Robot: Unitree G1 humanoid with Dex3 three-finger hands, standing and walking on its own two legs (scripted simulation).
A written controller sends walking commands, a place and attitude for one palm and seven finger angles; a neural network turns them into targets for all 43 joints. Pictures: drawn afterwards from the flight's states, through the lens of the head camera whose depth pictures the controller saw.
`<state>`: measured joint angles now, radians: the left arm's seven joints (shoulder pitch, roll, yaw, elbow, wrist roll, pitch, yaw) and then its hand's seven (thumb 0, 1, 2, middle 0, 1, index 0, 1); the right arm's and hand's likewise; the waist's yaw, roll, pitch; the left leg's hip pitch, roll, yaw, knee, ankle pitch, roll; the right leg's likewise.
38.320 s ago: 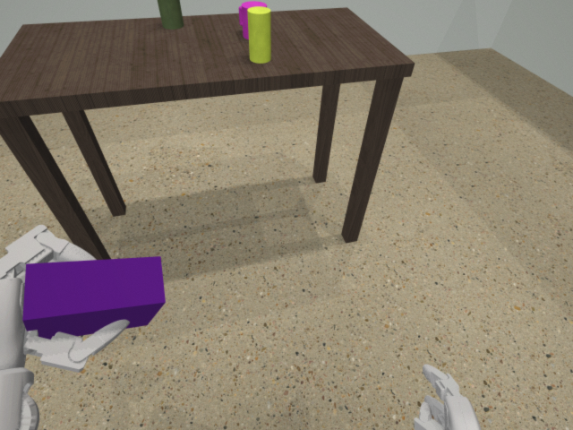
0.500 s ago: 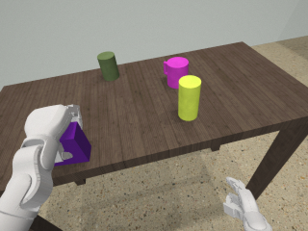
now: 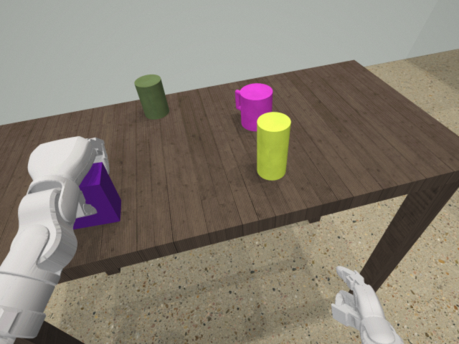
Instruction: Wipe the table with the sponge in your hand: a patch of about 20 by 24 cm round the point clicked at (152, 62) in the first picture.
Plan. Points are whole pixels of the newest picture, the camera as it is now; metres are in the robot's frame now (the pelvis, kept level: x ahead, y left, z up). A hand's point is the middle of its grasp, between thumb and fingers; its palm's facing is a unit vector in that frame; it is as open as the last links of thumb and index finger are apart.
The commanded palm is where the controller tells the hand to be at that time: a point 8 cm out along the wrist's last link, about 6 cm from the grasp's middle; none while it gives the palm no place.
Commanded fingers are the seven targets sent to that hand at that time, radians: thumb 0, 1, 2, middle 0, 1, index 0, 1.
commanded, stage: wipe forward along the first lane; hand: left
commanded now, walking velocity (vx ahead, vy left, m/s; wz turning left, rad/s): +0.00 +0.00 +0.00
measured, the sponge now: (85, 203) +0.29 +0.32 +0.10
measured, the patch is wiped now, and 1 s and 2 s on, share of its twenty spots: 0.15 0.20 0.30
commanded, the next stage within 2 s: slide across to the middle lane in 1.26 s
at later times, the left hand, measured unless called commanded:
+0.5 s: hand (77, 170) +0.33 +0.33 +0.15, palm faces +0.00 -0.01 -1.00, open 9.4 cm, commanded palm +0.30 +0.33 +0.19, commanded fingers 0.00 0.10 1.30 -1.20 -1.60 -1.20 -1.60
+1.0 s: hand (81, 148) +0.38 +0.36 +0.15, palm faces -0.09 +0.04 -1.00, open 9.4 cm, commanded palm +0.36 +0.35 +0.18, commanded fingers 0.00 0.10 1.30 -1.20 -1.60 -1.20 -1.60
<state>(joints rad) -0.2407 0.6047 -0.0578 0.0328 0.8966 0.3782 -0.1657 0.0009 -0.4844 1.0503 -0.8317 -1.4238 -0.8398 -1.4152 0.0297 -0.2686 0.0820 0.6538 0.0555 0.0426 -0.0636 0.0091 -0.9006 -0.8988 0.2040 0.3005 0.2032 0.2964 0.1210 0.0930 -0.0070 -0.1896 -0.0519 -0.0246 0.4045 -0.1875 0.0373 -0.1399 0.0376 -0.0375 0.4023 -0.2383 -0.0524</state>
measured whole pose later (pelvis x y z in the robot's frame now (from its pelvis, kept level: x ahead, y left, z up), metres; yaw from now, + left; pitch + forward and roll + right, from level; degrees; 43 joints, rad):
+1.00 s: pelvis +0.01 +0.01 -0.01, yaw +0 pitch +5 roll -1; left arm -0.59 0.70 0.01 0.61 0.97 0.14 -0.17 0.00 -0.50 1.06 -0.84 -1.42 -0.84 -1.41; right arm 0.22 -0.31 0.02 0.66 0.08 0.15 -0.06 0.01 -0.90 -0.90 0.20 0.30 0.20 0.30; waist 0.03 0.09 -0.06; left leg -0.35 -0.05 -0.03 0.50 -0.23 0.05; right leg -0.28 0.04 -0.05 0.45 -0.26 -0.04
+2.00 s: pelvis +0.03 +0.03 +0.00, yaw +0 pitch +6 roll -1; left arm -0.75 0.51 -0.15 0.62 0.97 0.34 -0.07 0.00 -0.50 1.07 -0.82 -1.43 -0.83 -1.42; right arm 0.11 -0.27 0.05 0.66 0.07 0.10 -0.02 0.00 -0.90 -0.90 0.20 0.30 0.20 0.30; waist 0.04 0.08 -0.07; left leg -0.30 -0.08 -0.02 0.41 -0.21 0.07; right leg -0.23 0.01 -0.03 0.37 -0.25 -0.02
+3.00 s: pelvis +0.02 +0.00 +0.00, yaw -1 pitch +2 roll +0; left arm -0.39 0.48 -0.16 0.19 0.95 0.50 -0.08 0.00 -0.47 1.06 -0.78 -1.47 -0.79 -1.46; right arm 0.06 -0.28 0.06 0.62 0.09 0.15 -0.02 0.01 -0.90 -0.90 0.20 0.30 0.20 0.30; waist 0.08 0.10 -0.08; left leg -0.25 -0.05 -0.01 0.46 -0.24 0.04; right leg -0.20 0.04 -0.02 0.45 -0.28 -0.05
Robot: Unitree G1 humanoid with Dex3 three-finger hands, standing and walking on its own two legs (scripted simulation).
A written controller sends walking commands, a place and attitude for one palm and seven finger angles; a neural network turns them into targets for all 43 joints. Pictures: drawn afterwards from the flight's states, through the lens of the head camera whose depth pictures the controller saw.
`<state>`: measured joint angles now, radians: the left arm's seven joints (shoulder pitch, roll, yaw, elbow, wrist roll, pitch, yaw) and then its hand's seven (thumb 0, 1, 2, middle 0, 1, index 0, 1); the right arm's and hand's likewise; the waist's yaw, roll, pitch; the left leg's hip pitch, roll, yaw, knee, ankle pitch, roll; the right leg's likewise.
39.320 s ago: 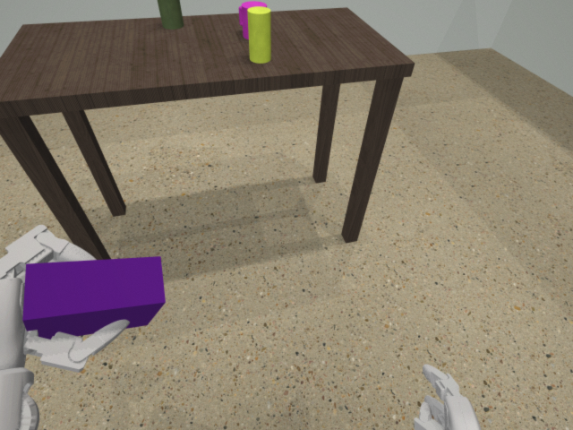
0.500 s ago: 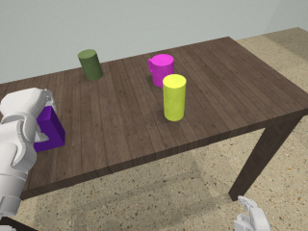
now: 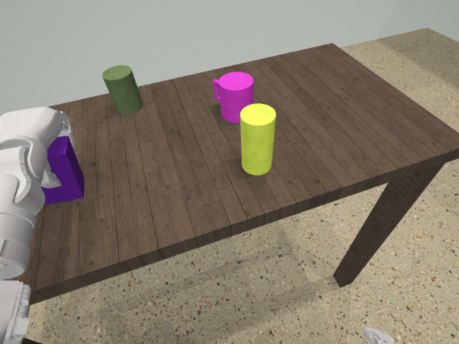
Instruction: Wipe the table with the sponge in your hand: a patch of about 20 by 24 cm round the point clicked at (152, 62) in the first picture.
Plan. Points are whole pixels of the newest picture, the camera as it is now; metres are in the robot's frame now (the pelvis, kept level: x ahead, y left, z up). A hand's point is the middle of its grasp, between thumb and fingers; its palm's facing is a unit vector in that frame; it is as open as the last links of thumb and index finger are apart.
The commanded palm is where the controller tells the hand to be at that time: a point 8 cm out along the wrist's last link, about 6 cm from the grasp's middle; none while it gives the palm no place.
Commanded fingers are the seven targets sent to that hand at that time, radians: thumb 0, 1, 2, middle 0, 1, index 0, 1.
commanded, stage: wipe forward along the first lane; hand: left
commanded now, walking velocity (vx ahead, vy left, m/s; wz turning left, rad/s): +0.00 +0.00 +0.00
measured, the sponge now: (48, 179) +0.36 +0.36 +0.10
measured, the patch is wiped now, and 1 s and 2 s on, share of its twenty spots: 0.20 0.30 0.45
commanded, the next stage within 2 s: slide across to the middle lane in 0.26 s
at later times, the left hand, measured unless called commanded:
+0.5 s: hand (48, 138) +0.41 +0.37 +0.15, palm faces -0.10 +0.04 -0.99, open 9.4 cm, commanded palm +0.40 +0.34 +0.20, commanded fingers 0.00 0.10 1.30 -1.20 -1.60 -1.20 -1.60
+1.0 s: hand (95, 125) +0.45 +0.29 +0.16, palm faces +0.01 +0.01 -1.00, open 9.5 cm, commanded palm +0.42 +0.28 +0.22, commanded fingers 0.00 0.10 1.30 -1.20 -1.60 -1.20 -1.60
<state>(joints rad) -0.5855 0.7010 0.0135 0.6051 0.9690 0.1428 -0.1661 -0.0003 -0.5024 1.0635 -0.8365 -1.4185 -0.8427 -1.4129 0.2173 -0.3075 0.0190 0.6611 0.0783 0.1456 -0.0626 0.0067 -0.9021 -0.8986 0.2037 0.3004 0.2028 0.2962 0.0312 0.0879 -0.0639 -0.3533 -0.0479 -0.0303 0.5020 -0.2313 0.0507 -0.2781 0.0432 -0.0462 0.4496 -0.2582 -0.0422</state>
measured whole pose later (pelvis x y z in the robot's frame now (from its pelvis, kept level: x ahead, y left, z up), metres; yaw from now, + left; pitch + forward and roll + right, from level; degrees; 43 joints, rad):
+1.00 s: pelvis +0.02 +0.02 +0.01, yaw +0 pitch +6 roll -1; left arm -0.75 0.51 -0.15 0.62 0.97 0.34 -0.07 0.00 -0.50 1.07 -0.82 -1.43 -0.83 -1.42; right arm 0.11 -0.27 0.05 0.66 0.07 0.10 -0.02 0.00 -0.90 -0.90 0.20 0.30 0.20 0.30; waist 0.04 0.08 -0.07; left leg -0.30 -0.08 -0.02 0.41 -0.21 0.07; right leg -0.23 0.01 -0.03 0.37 -0.25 -0.02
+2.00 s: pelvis +0.01 -0.01 +0.00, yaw -1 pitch +2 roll +0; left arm -0.39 0.48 -0.16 0.19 0.95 0.50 -0.08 0.00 -0.47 1.06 -0.78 -1.47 -0.79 -1.46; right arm 0.06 -0.28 0.06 0.62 0.09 0.15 -0.02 0.01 -0.90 -0.90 0.20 0.30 0.20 0.30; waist 0.08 0.10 -0.08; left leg -0.25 -0.05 -0.01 0.46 -0.24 0.04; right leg -0.20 0.04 -0.02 0.45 -0.28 -0.05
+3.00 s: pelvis +0.00 -0.01 +0.00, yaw -2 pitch -2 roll +0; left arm -0.08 0.42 -0.21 -0.27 0.92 0.64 0.00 0.02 -0.47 1.06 -0.74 -1.50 -0.80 -1.43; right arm 0.01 -0.27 0.08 0.60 0.09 0.15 -0.01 0.01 -0.90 -0.90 0.20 0.30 0.20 0.30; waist 0.12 0.11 -0.05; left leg -0.21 -0.04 0.01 0.48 -0.25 0.04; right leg -0.17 0.05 -0.01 0.48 -0.29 -0.05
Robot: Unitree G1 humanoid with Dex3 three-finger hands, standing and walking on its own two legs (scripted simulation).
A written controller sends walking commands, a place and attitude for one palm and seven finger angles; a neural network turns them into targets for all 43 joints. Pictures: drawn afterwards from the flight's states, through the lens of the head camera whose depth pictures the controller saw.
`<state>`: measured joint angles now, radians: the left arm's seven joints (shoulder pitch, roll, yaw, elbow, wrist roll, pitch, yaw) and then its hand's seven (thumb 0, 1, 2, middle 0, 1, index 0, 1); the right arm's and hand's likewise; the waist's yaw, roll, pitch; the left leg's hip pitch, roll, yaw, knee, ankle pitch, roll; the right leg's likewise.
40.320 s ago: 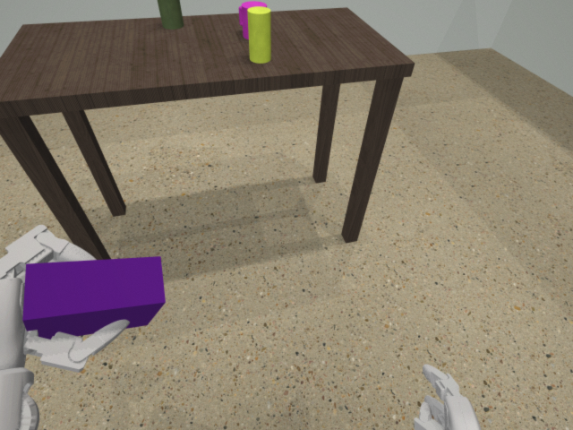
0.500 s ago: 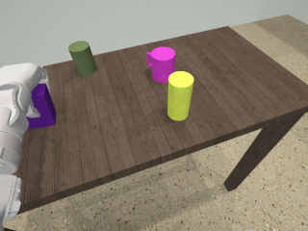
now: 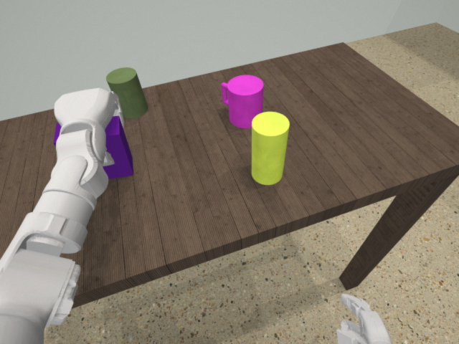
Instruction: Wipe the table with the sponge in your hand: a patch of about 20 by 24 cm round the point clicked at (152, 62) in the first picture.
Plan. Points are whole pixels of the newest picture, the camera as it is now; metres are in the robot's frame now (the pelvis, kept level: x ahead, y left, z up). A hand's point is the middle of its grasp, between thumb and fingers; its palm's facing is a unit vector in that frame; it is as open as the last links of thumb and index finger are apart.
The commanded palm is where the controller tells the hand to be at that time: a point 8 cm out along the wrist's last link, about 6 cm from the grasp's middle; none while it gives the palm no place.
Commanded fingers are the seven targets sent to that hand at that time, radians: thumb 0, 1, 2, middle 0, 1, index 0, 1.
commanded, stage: wipe back along the middle lane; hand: left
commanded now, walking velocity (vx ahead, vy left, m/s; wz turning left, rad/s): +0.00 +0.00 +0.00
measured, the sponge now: (101, 157) +0.41 +0.29 +0.10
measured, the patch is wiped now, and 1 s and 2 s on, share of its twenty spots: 0.30 0.45 0.50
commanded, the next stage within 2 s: slide across to the third lane in 1.72 s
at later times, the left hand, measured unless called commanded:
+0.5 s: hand (109, 149) +0.39 +0.24 +0.15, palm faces +0.04 -0.04 -1.00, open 9.5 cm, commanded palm +0.35 +0.24 +0.20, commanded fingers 0.00 0.10 1.30 -1.20 -1.60 -1.20 -1.60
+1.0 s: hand (105, 171) +0.34 +0.23 +0.15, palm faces +0.09 -0.03 -1.00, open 9.5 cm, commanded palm +0.30 +0.22 +0.18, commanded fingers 0.00 0.10 1.30 -1.20 -1.60 -1.20 -1.60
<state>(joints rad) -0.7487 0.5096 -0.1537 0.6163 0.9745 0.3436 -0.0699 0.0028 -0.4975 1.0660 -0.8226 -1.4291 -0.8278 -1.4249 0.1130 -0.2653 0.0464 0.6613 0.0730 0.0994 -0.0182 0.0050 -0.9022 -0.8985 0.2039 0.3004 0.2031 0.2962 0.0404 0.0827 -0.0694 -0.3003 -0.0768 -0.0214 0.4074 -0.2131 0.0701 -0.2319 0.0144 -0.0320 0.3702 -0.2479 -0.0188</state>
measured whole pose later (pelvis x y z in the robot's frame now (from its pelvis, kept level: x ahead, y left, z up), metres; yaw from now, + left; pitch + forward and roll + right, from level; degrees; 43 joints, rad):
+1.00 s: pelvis -0.01 -0.03 +0.00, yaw -1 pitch +2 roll +0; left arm -0.39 0.48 -0.16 0.19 0.95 0.50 -0.08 0.00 -0.47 1.06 -0.78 -1.47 -0.79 -1.46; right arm 0.06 -0.28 0.06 0.62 0.09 0.15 -0.02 0.01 -0.90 -0.90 0.20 0.30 0.20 0.30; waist 0.08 0.10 -0.08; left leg -0.25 -0.05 -0.01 0.46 -0.24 0.04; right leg -0.20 0.04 -0.02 0.45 -0.28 -0.05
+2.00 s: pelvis -0.02 -0.02 -0.01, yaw -2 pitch -2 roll +0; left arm -0.08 0.42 -0.21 -0.27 0.92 0.64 0.00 0.02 -0.47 1.06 -0.74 -1.50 -0.80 -1.43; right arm 0.01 -0.27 0.08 0.60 0.09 0.15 -0.01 0.01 -0.90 -0.90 0.20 0.30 0.20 0.30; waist 0.12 0.11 -0.05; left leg -0.21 -0.04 0.01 0.48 -0.25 0.04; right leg -0.17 0.05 -0.01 0.48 -0.29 -0.05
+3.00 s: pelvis -0.02 -0.06 +0.00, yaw -3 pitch -1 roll +1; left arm -0.42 0.36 -0.29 0.14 0.91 0.69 -0.05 0.01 -0.51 1.07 -0.80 -1.44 -0.85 -1.37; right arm 0.01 -0.29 0.07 0.68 0.08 0.16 -0.03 0.01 -0.90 -0.90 0.20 0.30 0.20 0.30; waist 0.07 0.11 -0.07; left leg -0.18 -0.01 0.01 0.43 -0.23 0.00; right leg -0.16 0.08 0.00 0.46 -0.27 -0.10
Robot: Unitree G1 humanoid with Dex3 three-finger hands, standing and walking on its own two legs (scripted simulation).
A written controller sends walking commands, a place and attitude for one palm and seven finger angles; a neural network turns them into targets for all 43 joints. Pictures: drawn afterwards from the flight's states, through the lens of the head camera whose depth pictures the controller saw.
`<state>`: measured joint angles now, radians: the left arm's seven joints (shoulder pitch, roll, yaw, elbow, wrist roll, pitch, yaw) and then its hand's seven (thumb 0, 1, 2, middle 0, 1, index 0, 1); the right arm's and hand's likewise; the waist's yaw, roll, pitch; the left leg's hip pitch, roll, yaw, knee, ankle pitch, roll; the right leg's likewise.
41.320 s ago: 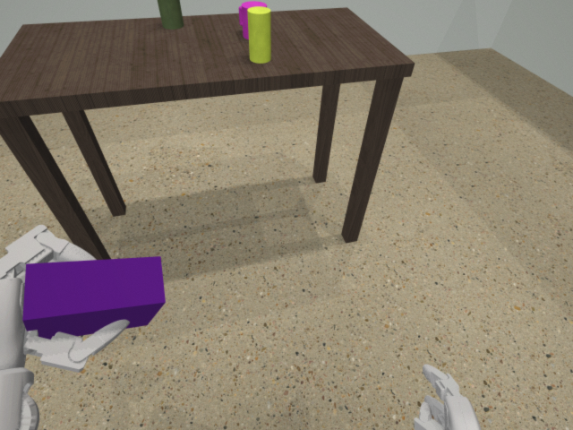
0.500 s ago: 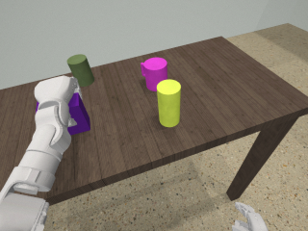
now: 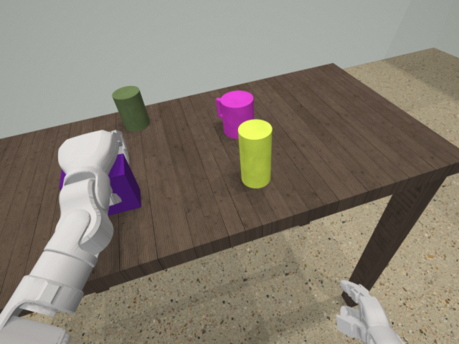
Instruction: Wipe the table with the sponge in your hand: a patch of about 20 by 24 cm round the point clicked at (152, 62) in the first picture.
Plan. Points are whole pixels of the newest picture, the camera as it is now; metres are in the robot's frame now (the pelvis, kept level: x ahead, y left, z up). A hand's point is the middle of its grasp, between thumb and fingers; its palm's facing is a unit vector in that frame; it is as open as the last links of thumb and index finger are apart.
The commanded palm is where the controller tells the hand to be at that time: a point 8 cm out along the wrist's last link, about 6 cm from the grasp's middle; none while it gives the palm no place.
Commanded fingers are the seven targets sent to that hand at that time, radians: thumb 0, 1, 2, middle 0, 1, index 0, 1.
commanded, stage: wipe back along the middle lane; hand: left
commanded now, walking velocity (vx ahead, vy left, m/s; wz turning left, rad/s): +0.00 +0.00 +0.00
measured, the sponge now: (108, 194) +0.34 +0.28 +0.10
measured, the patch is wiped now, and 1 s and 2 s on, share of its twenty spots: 0.45 0.50 0.65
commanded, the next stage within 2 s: slide across to the third lane in 0.72 s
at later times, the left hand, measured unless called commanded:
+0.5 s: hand (101, 190) +0.31 +0.25 +0.15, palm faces +0.18 -0.10 -0.98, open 9.5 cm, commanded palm +0.26 +0.24 +0.18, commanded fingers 0.00 0.10 1.30 -1.20 -1.60 -1.20 -1.60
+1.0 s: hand (103, 208) +0.27 +0.23 +0.15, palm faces +0.24 -0.15 -0.96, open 9.5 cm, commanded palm +0.23 +0.21 +0.19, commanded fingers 0.00 0.10 1.30 -1.20 -1.60 -1.20 -1.60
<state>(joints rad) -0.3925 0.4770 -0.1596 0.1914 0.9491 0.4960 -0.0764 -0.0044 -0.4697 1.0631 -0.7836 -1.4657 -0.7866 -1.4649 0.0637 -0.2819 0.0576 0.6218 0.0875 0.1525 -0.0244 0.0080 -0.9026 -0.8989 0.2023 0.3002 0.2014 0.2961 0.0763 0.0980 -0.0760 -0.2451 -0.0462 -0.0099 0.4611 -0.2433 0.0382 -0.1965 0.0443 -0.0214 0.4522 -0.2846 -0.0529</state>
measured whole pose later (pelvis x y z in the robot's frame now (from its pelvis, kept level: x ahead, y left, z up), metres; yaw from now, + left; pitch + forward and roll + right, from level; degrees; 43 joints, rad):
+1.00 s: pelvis -0.01 +0.00 +0.00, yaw -1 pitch -2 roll +0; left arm -0.08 0.42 -0.21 -0.27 0.92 0.64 0.00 0.02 -0.47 1.06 -0.74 -1.50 -0.80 -1.43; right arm 0.01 -0.27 0.08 0.60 0.09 0.15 -0.01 0.01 -0.90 -0.90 0.20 0.30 0.20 0.30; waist 0.12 0.11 -0.05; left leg -0.21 -0.04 0.01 0.48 -0.25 0.04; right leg -0.17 0.05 -0.01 0.48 -0.29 -0.05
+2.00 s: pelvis -0.01 -0.03 +0.00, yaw -2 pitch -1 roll +1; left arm -0.42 0.36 -0.29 0.14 0.91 0.69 -0.05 0.01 -0.51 1.07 -0.80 -1.44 -0.85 -1.37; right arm 0.01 -0.29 0.07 0.68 0.08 0.16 -0.03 0.01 -0.90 -0.90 0.20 0.30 0.20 0.30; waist 0.07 0.11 -0.07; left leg -0.18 -0.01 0.01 0.43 -0.23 0.00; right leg -0.16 0.08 0.00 0.46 -0.27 -0.10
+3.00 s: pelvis -0.01 -0.01 +0.00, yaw -1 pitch +4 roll +0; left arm -0.82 0.39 -0.23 0.75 0.97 0.47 -0.04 0.00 -0.52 1.07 -0.82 -1.43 -0.84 -1.40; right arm 0.15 -0.29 0.04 0.70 0.09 0.16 -0.05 0.01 -0.90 -0.90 0.20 0.30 0.20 0.30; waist 0.01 0.07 -0.11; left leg -0.31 -0.03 0.00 0.46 -0.23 0.03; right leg -0.27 0.06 -0.01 0.46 -0.27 -0.06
